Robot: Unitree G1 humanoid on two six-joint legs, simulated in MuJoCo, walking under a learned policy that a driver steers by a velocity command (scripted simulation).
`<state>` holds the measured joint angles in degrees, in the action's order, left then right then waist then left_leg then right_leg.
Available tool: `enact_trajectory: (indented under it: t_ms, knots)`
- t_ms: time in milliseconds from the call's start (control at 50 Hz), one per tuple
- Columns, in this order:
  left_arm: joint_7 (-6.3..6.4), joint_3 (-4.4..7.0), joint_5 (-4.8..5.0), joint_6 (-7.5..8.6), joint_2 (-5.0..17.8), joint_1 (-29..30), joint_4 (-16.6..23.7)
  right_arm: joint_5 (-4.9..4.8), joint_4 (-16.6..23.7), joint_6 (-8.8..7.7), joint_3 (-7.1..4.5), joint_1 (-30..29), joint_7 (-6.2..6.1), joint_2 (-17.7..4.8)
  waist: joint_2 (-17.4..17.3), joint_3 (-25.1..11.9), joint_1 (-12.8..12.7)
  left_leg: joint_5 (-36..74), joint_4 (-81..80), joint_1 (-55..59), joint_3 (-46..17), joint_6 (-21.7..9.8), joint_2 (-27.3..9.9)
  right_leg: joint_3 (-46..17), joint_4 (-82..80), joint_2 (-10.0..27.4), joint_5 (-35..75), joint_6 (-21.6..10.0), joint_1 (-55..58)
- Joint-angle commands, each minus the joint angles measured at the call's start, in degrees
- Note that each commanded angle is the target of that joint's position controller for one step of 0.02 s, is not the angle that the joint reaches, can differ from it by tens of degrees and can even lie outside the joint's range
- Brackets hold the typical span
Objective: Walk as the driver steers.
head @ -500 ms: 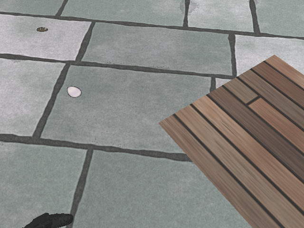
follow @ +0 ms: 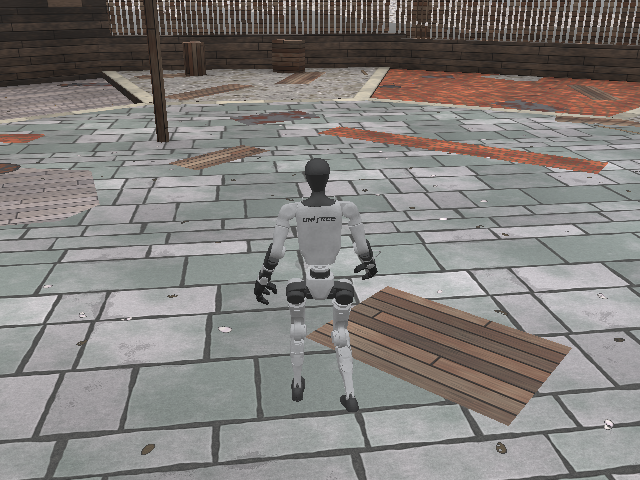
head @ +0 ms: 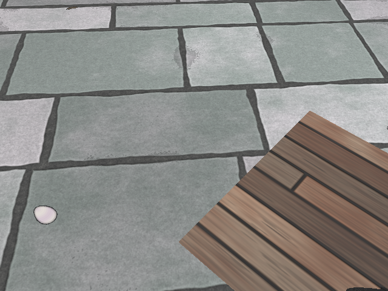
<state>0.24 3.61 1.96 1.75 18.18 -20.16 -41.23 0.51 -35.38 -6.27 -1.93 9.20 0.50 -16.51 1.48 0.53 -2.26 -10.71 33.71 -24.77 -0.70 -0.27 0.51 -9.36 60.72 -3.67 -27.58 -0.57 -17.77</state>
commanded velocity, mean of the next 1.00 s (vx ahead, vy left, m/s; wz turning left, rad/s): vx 0.50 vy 0.00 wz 0.02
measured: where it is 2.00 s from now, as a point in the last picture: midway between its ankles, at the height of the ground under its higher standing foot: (191, 161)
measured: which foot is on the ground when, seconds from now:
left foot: down 0.00-0.46, up 0.48-0.94, down 0.96-1.00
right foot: up 0.00-0.42, down 0.44-0.98, up 1.00-1.00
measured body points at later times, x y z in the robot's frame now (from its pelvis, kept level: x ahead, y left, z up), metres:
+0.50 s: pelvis +0.26 -0.05 +0.00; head +0.30 -0.06 +0.45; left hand +0.53 +0.13 -0.07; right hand +0.19 -0.33 -0.13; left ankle +0.11 +0.12 -0.67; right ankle +0.33 -0.16 -0.72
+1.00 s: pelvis +0.53 -0.03 -0.01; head +0.57 -0.02 +0.44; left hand +0.55 +0.26 -0.14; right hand +0.75 -0.27 -0.10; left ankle +0.64 +0.05 -0.73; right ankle +0.34 -0.17 -0.69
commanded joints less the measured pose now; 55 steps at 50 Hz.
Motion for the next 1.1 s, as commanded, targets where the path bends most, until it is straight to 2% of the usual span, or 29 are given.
enact_trajectory:
  t_ms: [20,80,140,220,300,360,400,420,440,460,480,500,520,540,560,580,660,760,860,920,940,960,980,1000,1020,1040,1060,1080,1100]
  knots:
    - [0.15,1.49,-0.59,0.72,6.8,3.9,6.4,0.33,1.1,0.37,-2.82,8.5,-0.35,-7.6,-7.0,-2.0,5.8,-12.2,-18.4,24.4,-24.8,-8.5,-18.4,1.6,12.9,6.3,7.2,0.8,-26.3]
    - [-0.50,1.52,-0.24,-0.13,4.3,4.5,6.8,0.42,-0.5,-0.13,-2.51,6.8,-0.70,-5.8,-9.7,0.4,4.1,-0.2,-21.9,18.6,-12.7,-8.5,-14.8,3.2,7.9,8.8,11.4,1.3,-21.7]
    - [-0.64,1.08,-0.72,-0.76,2.2,7.4,7.8,0.00,-2.5,-0.53,-3.19,7.7,-0.70,-7.0,-7.3,1.3,4.2,7.5,-23.6,19.9,-7.1,-9.8,-15.7,3.5,2.6,9.3,14.4,1.8,-24.2]
    - [-1.48,0.07,-0.93,0.07,-0.1,12.0,8.3,-0.33,-5.2,-0.01,-3.53,8.6,-0.48,-8.3,-5.3,1.8,5.1,13.0,-24.7,21.7,-1.3,-10.2,-14.9,4.4,-11.6,8.4,22.6,1.4,-22.7]
    - [-2.86,-0.71,-0.79,1.30,-0.9,19.6,10.1,-1.59,-8.3,0.83,-3.89,11.5,-0.54,-10.0,-4.5,4.3,7.2,14.6,-25.2,23.3,2.2,-9.8,-15.2,8.5,-22.9,7.1,26.7,-0.1,-19.2]
    - [-3.50,-0.46,-0.75,1.66,0.3,22.4,11.5,-2.42,-10.5,1.79,-4.14,13.3,-0.51,-11.0,-5.5,4.6,6.5,21.9,-22.8,28.3,2.4,-9.2,-17.1,10.0,-27.4,6.1,22.1,-2.4,-17.7]
    - [-3.38,0.66,-1.27,1.75,2.6,18.6,11.0,-2.85,-11.5,2.45,-4.30,13.1,-0.74,-12.2,-7.2,0.9,2.9,39.4,-15.6,29.5,3.3,-8.0,-16.7,12.2,-30.1,3.4,19.0,-4.8,-8.5]
    - [-2.99,1.92,-1.44,1.77,4.6,10.9,8.8,-3.06,-11.9,2.83,-3.96,12.4,-0.88,-12.1,-6.8,-3.6,-1.9,45.5,-7.0,27.2,5.0,-6.7,-14.8,13.4,-33.4,1.8,22.4,-6.5,2.9]
    - [-2.12,3.35,-1.73,1.54,7.6,1.8,6.2,-2.58,-11.5,2.66,-3.18,12.1,-1.07,-10.7,-6.1,-9.3,-6.1,38.3,4.6,17.7,5.8,-4.7,-12.3,9.9,-32.1,4.8,25.1,-8.3,19.1]
    - [-1.15,4.57,-3.20,1.28,13.9,-5.5,5.0,-1.11,-8.8,1.83,-0.91,15.5,-0.58,-4.2,6.0,-19.0,-5.7,5.9,27.8,-5.7,6.3,-0.8,-4.3,-14.4,-31.7,21.9,21.0,-15.9,42.8]
    - [-0.93,3.73,-2.66,1.30,11.5,-5.6,5.3,-1.67,-9.9,0.71,-0.78,16.3,-0.36,-4.7,9.0,-25.6,-5.5,-23.3,38.8,-12.5,-4.2,-0.3,0.5,-31.1,-39.7,28.7,17.4,-19.5,43.3]
    - [-1.04,2.52,-2.24,1.56,8.0,-2.3,4.8,-3.50,-8.7,0.42,-2.53,11.6,-0.12,-9.7,5.7,-15.9,-5.5,-20.7,41.5,-17.2,-6.8,-0.7,-2.6,-22.0,-41.3,26.3,15.8,-16.5,35.6]
    - [-1.15,1.87,-1.77,1.84,5.9,0.9,4.3,-3.74,-7.7,0.41,-2.51,8.5,-0.13,-9.2,5.0,-8.8,-3.5,-16.0,38.9,-17.7,-4.8,-1.0,-5.3,-13.2,-42.8,23.4,17.3,-14.1,27.6]
    - [-1.41,1.31,-1.76,2.23,3.9,4.2,3.8,-2.77,-7.8,0.70,-2.53,7.3,-0.41,-8.1,3.1,-4.8,-1.4,-11.8,35.7,-16.3,-4.1,-0.7,-7.1,-8.1,-45.2,20.7,18.7,-12.6,20.8]
    - [-1.66,0.85,-2.03,2.85,1.9,6.7,3.7,-2.13,-8.5,1.61,-2.81,8.4,-0.65,-7.5,3.7,-2.4,0.6,-7.8,33.7,-13.1,-4.6,-0.6,-8.4,-3.6,-47.9,18.4,20.3,-11.1,15.7]
    - [-1.76,1.09,-2.40,3.48,2.1,7.9,3.3,-2.25,-9.2,2.48,-2.64,10.8,-0.58,-6.1,5.8,-2.2,2.3,-5.4,33.7,-9.4,-4.8,0.1,-9.0,-1.4,-50.1,18.5,22.1,-11.6,11.8]
    - [-1.27,1.70,-2.98,5.14,2.4,8.9,0.6,-2.30,-8.7,4.17,-2.58,8.8,-0.93,-4.0,2.3,1.8,3.5,1.3,28.8,-12.2,-6.1,1.8,-8.9,7.9,-53.8,17.6,30.2,-11.3,8.4]
    - [-0.07,2.40,-2.59,4.75,5.0,6.7,-1.7,-1.71,-5.7,3.45,-1.57,0.1,0.71,-1.9,0.8,4.1,0.5,14.8,11.2,-12.1,-2.3,0.9,-7.7,16.0,-55.0,16.8,31.6,-9.5,11.3]
    - [0.42,3.32,-1.09,2.80,7.2,2.5,-4.4,-1.73,-1.3,3.59,-1.35,-7.2,2.57,-2.3,0.1,6.3,-1.6,10.3,3.2,-15.8,0.9,-2.1,-6.7,18.6,-51.4,20.3,36.2,-8.3,21.9]
    - [0.91,3.93,-0.67,1.36,9.5,3.5,-4.3,-1.71,-0.1,4.07,-2.59,-4.5,3.12,-4.6,2.5,1.9,1.5,2.0,2.7,-8.2,5.7,-5.2,-1.9,20.9,-41.0,20.4,60.3,-6.3,25.3]
    - [1.08,4.01,-0.52,0.85,10.1,4.2,-4.1,-1.82,-1.0,4.32,-3.70,0.9,2.99,-6.4,2.9,-1.6,4.7,-0.1,2.5,-1.0,7.2,-6.7,0.6,21.7,-32.6,19.6,67.1,-5.4,24.5]
    - [1.24,3.66,-0.24,0.61,9.6,5.1,-3.8,-1.96,-3.2,4.50,-5.48,9.9,2.33,-9.3,1.7,-6.3,9.8,2.7,-0.9,12.4,7.2,-8.8,3.3,23.1,-20.2,17.2,65.5,-3.4,19.2]
    - [1.34,2.46,-1.68,1.13,6.8,3.3,-2.7,-2.17,-4.6,5.21,-7.31,17.4,1.00,-14.6,-6.3,-11.5,12.0,3.8,-2.4,29.2,-6.3,-12.4,-4.3,23.2,-2.2,14.2,44.2,-0.6,4.8]
    - [0.74,0.23,-2.55,2.80,-0.3,-0.1,0.5,-2.28,-2.7,4.60,-7.58,13.2,0.92,-18.7,-19.0,-16.8,5.0,-7.9,-12.0,44.9,-41.4,-24.3,-17.8,15.4,18.5,0.3,-4.3,3.1,-19.5]
    - [-0.26,1.01,-0.78,5.07,5.2,4.6,0.8,-1.78,-1.5,3.70,-5.98,14.1,1.51,-13.7,-10.2,-20.8,9.0,-12.1,-17.7,46.6,-46.8,-23.6,-19.6,2.9,21.7,2.4,-5.1,1.4,-25.1]
    - [-0.74,1.28,1.00,6.05,6.5,9.2,2.3,-1.33,-2.0,2.95,-5.16,12.9,1.58,-10.7,-7.4,-13.2,9.0,-9.1,-17.6,41.2,-37.9,-20.6,-17.9,3.4,19.7,4.8,-0.6,-0.1,-28.0]
    - [-0.41,1.01,0.21,6.53,5.5,9.9,2.3,-1.47,-2.0,2.44,-4.76,9.8,1.65,-9.6,-1.8,-7.1,6.1,-1.5,-17.4,32.3,-30.5,-18.4,-15.1,3.7,13.5,7.5,3.9,-0.6,-26.4]
    - [0.13,1.40,-1.65,6.29,5.8,10.4,1.6,-1.39,-1.5,2.32,-4.10,6.4,1.42,-7.3,-0.4,-4.8,4.3,4.4,-17.9,26.2,-25.0,-16.5,-12.7,4.0,8.1,9.5,6.8,-0.5,-22.9]
    - [0.06,1.62,-2.04,5.73,5.9,9.1,1.6,-0.62,-0.5,2.23,-3.90,4.8,1.10,-7.3,-3.4,-4.0,2.5,10.2,-18.7,21.3,-23.6,-17.1,-12.0,3.6,6.4,10.1,8.5,0.1,-19.2]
